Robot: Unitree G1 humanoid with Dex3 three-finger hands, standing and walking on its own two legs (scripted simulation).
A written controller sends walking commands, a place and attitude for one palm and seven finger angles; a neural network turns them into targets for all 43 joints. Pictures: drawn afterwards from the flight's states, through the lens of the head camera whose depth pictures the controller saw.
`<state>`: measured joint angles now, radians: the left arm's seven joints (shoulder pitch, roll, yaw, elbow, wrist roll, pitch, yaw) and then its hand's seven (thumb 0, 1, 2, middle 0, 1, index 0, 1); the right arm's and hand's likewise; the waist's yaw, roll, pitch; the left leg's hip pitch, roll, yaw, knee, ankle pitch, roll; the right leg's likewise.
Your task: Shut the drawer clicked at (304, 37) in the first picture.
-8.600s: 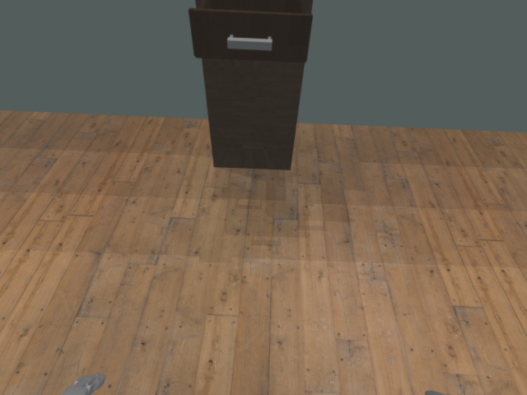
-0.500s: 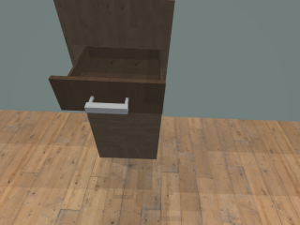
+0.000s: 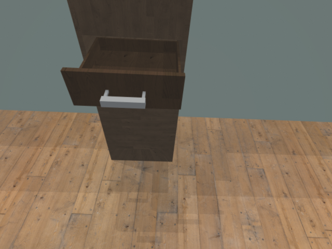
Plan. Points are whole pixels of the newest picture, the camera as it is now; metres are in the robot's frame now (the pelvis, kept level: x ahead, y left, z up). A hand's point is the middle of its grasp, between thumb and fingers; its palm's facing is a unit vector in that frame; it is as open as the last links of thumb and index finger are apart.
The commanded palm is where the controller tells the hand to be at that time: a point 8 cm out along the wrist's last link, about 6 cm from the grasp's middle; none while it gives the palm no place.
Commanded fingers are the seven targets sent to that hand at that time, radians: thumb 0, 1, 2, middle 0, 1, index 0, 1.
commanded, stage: come to a stop and stand still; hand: left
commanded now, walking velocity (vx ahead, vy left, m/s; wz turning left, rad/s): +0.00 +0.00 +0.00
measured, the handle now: (124, 97) +0.55 +0.18 +0.05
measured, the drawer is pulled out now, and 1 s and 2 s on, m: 0.25 0.25 0.25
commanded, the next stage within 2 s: look again from close up in 0.38 s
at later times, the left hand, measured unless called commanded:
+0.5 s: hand out of the picture -0.04 +0.13 -0.18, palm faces +0.05 -0.99 -0.12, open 7.4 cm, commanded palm none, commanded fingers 0.00 0.90 0.90 -0.20 -0.30 -0.20 -0.30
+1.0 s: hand out of the picture -0.01 +0.14 -0.18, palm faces +0.05 -0.99 -0.15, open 7.4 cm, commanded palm none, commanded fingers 0.00 0.90 0.90 -0.20 -0.30 -0.20 -0.30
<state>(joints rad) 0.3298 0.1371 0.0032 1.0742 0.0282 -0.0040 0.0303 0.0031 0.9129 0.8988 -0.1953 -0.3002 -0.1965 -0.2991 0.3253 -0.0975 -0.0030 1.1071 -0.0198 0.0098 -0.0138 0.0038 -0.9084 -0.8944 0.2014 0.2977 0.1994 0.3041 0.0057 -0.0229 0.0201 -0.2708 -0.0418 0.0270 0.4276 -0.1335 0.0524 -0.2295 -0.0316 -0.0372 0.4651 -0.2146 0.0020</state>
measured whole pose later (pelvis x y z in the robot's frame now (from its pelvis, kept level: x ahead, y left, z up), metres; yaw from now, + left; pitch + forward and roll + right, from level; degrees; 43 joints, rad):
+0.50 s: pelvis -0.01 -0.02 +0.00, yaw +0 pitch -1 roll -1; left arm 0.37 0.11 0.00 1.09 0.02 -0.01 0.02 0.00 0.91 0.90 -0.20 -0.30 -0.20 -0.30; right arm 0.33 -0.12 0.00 1.11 -0.03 0.02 -0.02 0.00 -0.91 -0.89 0.20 0.30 0.20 0.30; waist 0.00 -0.02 0.01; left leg -0.33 -0.01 0.00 0.49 -0.17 0.03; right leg -0.28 0.01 -0.04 0.50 -0.24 -0.02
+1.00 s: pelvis +0.02 -0.02 +0.00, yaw +0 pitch +1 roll +0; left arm 0.36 0.12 0.00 1.09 0.02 -0.02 0.03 0.00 0.91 0.90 -0.19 -0.30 -0.20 -0.30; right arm 0.32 -0.11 0.00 1.11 -0.02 0.00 -0.02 0.01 -0.92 -0.89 0.20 0.30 0.20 0.30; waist 0.01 -0.01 0.01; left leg -0.30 -0.03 0.01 0.45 -0.17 0.03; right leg -0.25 0.00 -0.03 0.47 -0.24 -0.01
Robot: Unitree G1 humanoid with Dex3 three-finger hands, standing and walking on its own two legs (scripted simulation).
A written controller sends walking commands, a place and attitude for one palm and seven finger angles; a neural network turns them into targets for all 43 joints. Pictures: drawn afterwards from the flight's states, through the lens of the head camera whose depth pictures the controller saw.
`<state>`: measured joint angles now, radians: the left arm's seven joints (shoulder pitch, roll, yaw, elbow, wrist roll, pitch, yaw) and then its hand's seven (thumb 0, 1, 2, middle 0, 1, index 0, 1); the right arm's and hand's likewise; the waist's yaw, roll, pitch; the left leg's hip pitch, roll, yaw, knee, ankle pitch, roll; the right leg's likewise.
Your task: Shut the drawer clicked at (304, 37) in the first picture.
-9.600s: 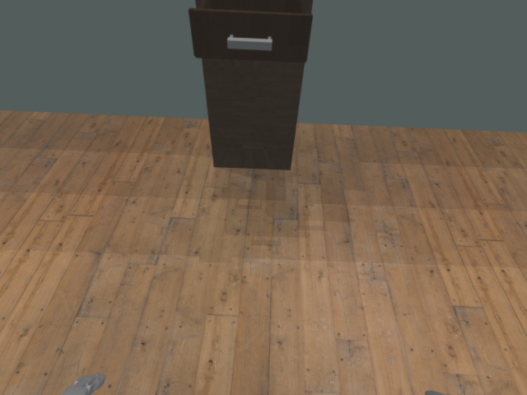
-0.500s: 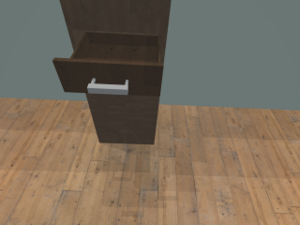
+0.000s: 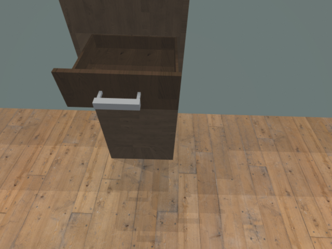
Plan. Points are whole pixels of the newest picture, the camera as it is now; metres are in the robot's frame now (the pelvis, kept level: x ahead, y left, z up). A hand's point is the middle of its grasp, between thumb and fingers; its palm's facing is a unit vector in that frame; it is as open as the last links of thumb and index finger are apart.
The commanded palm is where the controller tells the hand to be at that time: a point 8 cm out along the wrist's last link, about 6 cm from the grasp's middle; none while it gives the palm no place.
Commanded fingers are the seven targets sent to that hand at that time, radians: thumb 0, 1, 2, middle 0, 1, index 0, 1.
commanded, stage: shuffle to correct the standing spot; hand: left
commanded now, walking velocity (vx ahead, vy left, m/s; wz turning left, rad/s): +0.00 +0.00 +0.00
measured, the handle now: (118, 99) +0.53 +0.19 +0.05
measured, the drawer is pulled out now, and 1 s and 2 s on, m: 0.25 0.25 0.25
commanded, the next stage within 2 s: come to a stop and stand still in 0.60 s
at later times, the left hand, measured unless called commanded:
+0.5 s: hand out of the picture +0.06 +0.15 -0.19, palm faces +0.09 -0.99 -0.15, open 7.4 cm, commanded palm none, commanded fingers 0.00 0.90 0.90 -0.20 -0.30 -0.20 -0.30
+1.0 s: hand (134, 185) +0.34 +0.13 -0.17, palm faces +0.02 -0.97 -0.24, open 7.3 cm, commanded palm none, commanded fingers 0.00 0.90 0.90 -0.20 -0.30 -0.20 -0.30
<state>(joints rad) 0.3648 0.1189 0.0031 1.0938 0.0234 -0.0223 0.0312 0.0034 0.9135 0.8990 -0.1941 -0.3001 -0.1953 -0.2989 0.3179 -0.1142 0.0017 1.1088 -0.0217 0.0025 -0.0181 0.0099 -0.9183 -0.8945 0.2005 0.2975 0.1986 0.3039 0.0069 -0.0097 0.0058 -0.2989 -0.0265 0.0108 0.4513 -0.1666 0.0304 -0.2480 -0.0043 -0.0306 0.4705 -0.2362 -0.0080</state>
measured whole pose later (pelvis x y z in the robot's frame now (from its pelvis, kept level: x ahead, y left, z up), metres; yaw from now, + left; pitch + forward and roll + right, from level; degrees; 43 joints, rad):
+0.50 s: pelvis +0.11 +0.00 -0.02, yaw +1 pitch +1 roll +0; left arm 0.40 0.13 0.04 1.11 0.03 -0.05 0.02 0.00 0.91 0.90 -0.20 -0.30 -0.20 -0.30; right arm 0.32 -0.13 0.00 1.11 -0.03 -0.03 -0.02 0.01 -0.92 -0.89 0.20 0.30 0.20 0.30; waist 0.02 -0.04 -0.01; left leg -0.22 -0.01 0.07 0.65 -0.43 0.04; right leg -0.14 -0.01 -0.04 0.60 -0.48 -0.02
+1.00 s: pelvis +0.22 -0.06 -0.02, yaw +3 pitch -2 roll +2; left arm 0.07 0.16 0.03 0.96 0.02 -0.02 0.03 0.00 0.92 0.90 -0.20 -0.30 -0.20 -0.30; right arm 0.29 -0.19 -0.05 1.08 -0.01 0.03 -0.03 0.00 -0.91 -0.89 0.20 0.30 0.20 0.30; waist -0.04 0.01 0.14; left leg -0.35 0.01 0.02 1.14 -0.57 -0.01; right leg -0.43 -0.07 -0.13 0.63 -0.17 -0.06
